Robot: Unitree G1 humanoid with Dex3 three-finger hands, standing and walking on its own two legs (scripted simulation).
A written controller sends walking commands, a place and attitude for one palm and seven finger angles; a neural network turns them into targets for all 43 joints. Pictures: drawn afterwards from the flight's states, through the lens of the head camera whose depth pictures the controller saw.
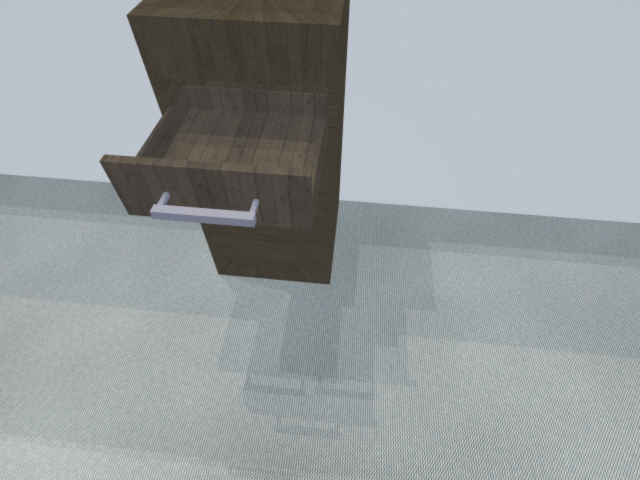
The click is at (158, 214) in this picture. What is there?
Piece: drawer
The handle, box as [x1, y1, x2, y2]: [150, 192, 258, 226]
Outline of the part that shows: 150,210 152,217 159,219 254,226 256,219 255,212 258,204 258,199 253,199 250,210 246,212 166,205 165,203 169,194 168,192 163,192 158,203 154,204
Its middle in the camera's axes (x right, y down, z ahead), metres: -0.22 -0.06 +0.73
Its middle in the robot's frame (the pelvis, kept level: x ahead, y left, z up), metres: +0.57 +0.25 -0.05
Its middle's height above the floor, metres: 0.73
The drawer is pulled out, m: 0.30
